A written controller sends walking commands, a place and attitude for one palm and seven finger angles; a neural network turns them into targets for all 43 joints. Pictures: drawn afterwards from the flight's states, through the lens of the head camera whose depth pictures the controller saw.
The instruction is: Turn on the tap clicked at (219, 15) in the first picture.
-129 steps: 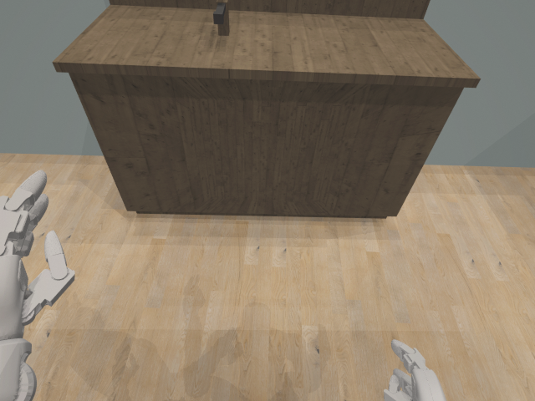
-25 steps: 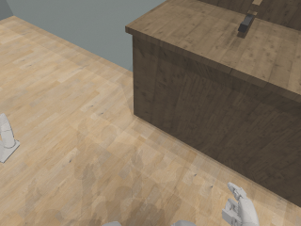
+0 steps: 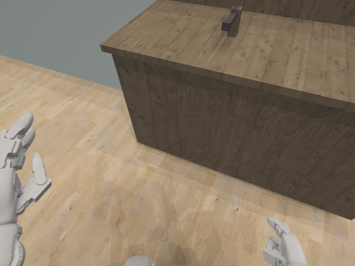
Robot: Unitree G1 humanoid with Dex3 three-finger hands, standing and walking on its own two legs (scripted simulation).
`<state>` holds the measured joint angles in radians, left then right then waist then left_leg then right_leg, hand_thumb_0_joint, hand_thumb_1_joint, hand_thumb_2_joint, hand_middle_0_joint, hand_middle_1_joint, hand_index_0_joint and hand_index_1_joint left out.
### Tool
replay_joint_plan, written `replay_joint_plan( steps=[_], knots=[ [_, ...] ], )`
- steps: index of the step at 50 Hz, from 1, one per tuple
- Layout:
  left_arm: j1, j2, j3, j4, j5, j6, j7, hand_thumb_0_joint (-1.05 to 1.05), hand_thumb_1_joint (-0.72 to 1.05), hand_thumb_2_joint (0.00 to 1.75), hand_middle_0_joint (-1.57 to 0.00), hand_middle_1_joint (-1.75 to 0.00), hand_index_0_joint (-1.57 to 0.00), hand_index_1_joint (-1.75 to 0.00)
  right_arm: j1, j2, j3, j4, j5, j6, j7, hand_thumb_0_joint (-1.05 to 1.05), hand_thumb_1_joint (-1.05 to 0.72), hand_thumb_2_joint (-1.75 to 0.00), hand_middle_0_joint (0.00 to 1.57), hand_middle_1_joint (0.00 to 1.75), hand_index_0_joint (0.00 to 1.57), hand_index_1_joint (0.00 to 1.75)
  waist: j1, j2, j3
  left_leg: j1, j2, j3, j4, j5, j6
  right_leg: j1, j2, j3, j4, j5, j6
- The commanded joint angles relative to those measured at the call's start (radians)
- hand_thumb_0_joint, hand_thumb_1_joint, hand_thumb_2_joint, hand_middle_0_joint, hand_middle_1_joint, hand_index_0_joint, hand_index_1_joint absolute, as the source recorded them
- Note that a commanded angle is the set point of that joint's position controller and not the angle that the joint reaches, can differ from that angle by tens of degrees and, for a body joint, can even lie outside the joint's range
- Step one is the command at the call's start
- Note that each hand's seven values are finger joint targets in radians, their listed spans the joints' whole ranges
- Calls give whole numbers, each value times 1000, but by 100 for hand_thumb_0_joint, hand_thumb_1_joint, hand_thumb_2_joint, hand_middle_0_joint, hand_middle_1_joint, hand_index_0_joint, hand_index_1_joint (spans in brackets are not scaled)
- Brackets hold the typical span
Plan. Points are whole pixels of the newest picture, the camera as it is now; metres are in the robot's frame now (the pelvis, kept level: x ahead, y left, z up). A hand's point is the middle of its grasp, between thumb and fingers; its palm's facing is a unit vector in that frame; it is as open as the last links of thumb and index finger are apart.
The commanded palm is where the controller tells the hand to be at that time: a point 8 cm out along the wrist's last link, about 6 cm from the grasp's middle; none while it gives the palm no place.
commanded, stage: turn to face it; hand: left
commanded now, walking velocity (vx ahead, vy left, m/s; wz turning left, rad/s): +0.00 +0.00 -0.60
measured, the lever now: (226, 25) +0.84 -0.12 +0.13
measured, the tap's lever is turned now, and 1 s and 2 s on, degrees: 0 0 0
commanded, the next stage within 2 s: take the last steps up to it in 1.16 s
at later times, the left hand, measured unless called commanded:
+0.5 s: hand (74, 185) +0.21 +0.17 +0.18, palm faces +0.18 -0.89 -0.41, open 7.4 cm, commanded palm +0.18 +0.21 +0.18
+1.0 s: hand (141, 207) +0.18 +0.06 +0.18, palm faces -0.09 -0.88 -0.46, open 7.4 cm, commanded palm +0.15 +0.12 +0.18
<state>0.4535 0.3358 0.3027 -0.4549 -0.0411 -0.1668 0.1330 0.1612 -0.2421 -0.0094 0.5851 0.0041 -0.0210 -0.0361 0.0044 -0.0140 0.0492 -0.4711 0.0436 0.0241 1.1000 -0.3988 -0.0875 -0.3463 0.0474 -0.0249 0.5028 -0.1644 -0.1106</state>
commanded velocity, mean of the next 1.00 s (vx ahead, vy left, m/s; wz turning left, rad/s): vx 0.00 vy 0.00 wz -0.52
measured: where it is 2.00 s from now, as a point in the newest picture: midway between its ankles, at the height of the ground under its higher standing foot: outside the picture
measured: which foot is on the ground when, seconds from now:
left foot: up 0.00-0.26, down 0.28-0.58, up 0.60-0.96, down 0.98-1.00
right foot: down 0.00-0.30, up 0.32-0.56, down 0.58-1.00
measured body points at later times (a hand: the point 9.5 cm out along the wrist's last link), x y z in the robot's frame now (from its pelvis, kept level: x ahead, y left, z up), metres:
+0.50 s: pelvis -0.06 +0.00 +0.00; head -0.06 -0.02 +0.44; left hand +0.19 +0.22 +0.20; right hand +0.04 -0.23 -0.10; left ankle -0.03 +0.15 -0.74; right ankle -0.06 -0.12 -0.70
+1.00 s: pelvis -0.13 -0.03 -0.01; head -0.10 -0.04 +0.44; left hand +0.18 +0.11 +0.20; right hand -0.13 -0.35 -0.08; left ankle -0.07 +0.08 -0.74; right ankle -0.08 -0.14 -0.74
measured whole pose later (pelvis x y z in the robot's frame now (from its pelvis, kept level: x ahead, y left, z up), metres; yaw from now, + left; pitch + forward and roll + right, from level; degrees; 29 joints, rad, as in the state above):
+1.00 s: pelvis -0.13 -0.03 -0.01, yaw -31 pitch +1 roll +1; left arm 0.52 0.43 0.42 -0.58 -0.05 -0.22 0.14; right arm 0.20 -0.27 -0.05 0.55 0.02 0.02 -0.04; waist -0.01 -0.05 0.03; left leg -0.26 0.02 0.07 0.53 -0.31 -0.02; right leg -0.43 0.10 0.06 0.54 -0.13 -0.07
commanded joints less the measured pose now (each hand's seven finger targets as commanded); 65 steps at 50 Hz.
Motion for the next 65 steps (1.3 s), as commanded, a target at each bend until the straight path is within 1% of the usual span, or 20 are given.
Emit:
replay_joint_plan(
  steps=[1, 12, 15, 16, 18, 21, 27, 28, 30, 31, 36, 43, 47, 50, 52, 56, 61, 62, 64, 65],
  knots=[
    [15, 275, 247, -330, -18, -114, 46, 0, 90, 90, -20, -30, -20, -30, -77, -70, -36, -162, -3, -33, -3, 0, -90, -90, 20, 30, 20, 30, 36, -16, -247, -32, 0, -18, -170, -25, 9, 257, -261, 378, -197, 142, 2],
    [-11, 204, 162, -217, -12, -83, 24, 0, 90, 90, -20, -30, -20, -30, -13, -94, -37, -202, 18, 31, 8, 0, -90, -90, 20, 30, 20, 30, 6, -64, -229, 319, 4, 17, -685, 10, 75, 46, -164, 405, -207, -102, 48],
    [-94, 216, 163, -298, 6, -98, 11, 0, 90, 90, -20, -30, -20, -30, -36, -116, -40, -227, 5, 16, 2, 0, -90, -90, 20, 30, 20, 30, 20, 243, -120, 374, 353, -276, -874, -9, 237, -258, 34, 179, 267, -271, 137],
    [-144, 280, 205, -342, 23, -104, 21, 0, 90, 90, -20, -30, -20, -30, -53, -76, -33, -214, 6, -4, -3, 0, -90, -90, 20, 30, 20, 30, 43, 278, -113, 270, 430, -269, -899, -4, 271, -247, 5, 113, 541, -275, 146],
    [-93, 213, 174, -263, 30, -96, 14, 0, 90, 90, -20, -30, -20, -30, -42, -72, -44, -202, 1, -13, 4, 0, -90, -90, 20, 30, 20, 30, 31, 232, -23, 77, 391, -140, -897, -23, 260, -184, -36, 93, 720, -245, 152],
    [-186, 179, 120, -308, 25, -85, 16, 0, 90, 90, -20, -30, -20, -30, -26, -86, -41, -184, 12, -33, 14, 0, -90, -90, 20, 30, 20, 30, 26, 258, 10, 183, 322, 77, -803, 199, 178, -178, -73, -8, 457, -252, 168],
    [-197, 166, 111, -191, 28, -75, 16, 0, 90, 90, -20, -30, -20, -30, 18, -102, -43, -166, 10, -76, 27, 0, -90, -90, 20, 30, 20, 30, 4, 225, -72, 248, 284, 129, -551, 420, 95, 106, -19, -126, 12, -94, 167],
    [-195, 184, 130, -184, 29, -79, 17, 0, 90, 90, -20, -30, -20, -30, 21, -98, -44, -164, 15, -77, 31, 0, -90, -90, 20, 30, 20, 30, 7, 160, -101, 222, 255, 148, -452, 375, 74, 177, -48, -88, -52, 3, 146],
    [-143, 269, 210, -196, 28, -92, 34, 0, 90, 90, -20, -30, -20, -30, -24, -46, -30, -190, 13, -69, 29, 0, -90, -90, 20, 30, 20, 30, 31, -240, -166, -76, 55, 144, -80, -189, 6, 347, -332, 380, -82, 612, -26],
    [-83, 266, 233, -182, 7, -77, 36, 0, 90, 90, -20, -30, -20, -30, -56, -57, -43, -190, 20, -54, 26, 0, -90, -90, 20, 30, 20, 30, 41, -293, -216, -83, 49, 13, 53, -229, 5, 287, -384, 474, -118, 540, -45],
    [121, 274, 299, -363, -23, -117, 39, 0, 90, 90, -20, -30, -20, -30, -86, -23, -6, -183, 7, 15, 34, 0, -90, -90, 20, 30, 20, 30, 12, -37, -285, -88, 54, -29, -35, -59, -1, 325, -276, 289, -75, 341, -54],
    [134, 246, 278, -308, -23, -98, 42, 0, 90, 90, -20, -30, -20, -30, -50, -67, -43, -186, 13, -1, 8, 0, -90, -90, 20, 30, 20, 30, 21, -106, -243, 101, -1, 3, -348, -72, 31, 158, -269, 402, -170, 97, -59],
    [65, 218, 221, -250, -10, -86, 33, 0, 90, 90, -20, -30, -20, -30, -14, -80, -40, -177, 16, 4, -4, 0, -90, -90, 20, 30, 20, 30, -6, -51, -213, 341, 7, 28, -641, 46, 68, -14, -197, 346, -166, -127, 24],
    [-22, 201, 186, -287, 11, -100, 26, 0, 90, 90, -20, -30, -20, -30, -40, -118, -48, -200, 17, -16, -19, 0, -90, -90, 20, 30, 20, 30, 16, 257, -119, 341, 326, -261, -832, 107, 221, -195, 5, 138, 228, -282, 122],
    [-33, 209, 183, -233, 33, -101, 28, 0, 90, 90, -20, -30, -20, -30, -48, -67, -37, -172, 5, -42, -22, 0, -90, -90, 20, 30, 20, 30, 17, 280, -72, 115, 393, -240, -873, 101, 272, -143, -28, 76, 613, -281, 142],
    [-190, 159, 85, -327, 39, -89, 22, 0, 90, 90, -20, -30, -20, -30, -17, -92, -45, -155, 15, -79, -7, 0, -90, -90, 20, 30, 20, 30, 11, 272, -35, 195, 282, 42, -747, 340, 187, -111, -54, -37, 380, -264, 161],
    [-181, 184, 119, -224, 41, -81, 30, 0, 90, 90, -20, -30, -20, -30, -12, -96, -39, -139, 10, -116, 7, 0, -90, -90, 20, 30, 20, 30, 6, 247, -74, 177, 245, 57, -579, 322, 119, 133, -33, -114, 0, -100, 157],
    [-185, 189, 129, -229, 39, -88, 28, 0, 90, 90, -20, -30, -20, -30, -11, -82, -37, -140, 13, -114, 11, 0, -90, -90, 20, 30, 20, 30, 2, 173, -98, 154, 216, 69, -492, 256, 98, 188, -79, -68, -63, -25, 139],
    [-132, 270, 213, -198, 34, -96, 39, 0, 90, 90, -20, -30, -20, -30, -25, -39, -27, -150, 9, -103, 9, 0, -90, -90, 20, 30, 20, 30, -1, -202, -161, -43, 29, 104, -177, -124, 39, 274, -351, 329, -133, 382, -10],
    [-105, 262, 224, -195, 18, -85, 38, 0, 90, 90, -20, -30, -20, -30, -42, -61, -42, -145, 13, -91, 5, 0, -90, -90, 20, 30, 20, 30, 16, -263, -196, -49, 15, 14, -35, -163, 47, 245, -404, 411, -196, 244, -38]
  ],
)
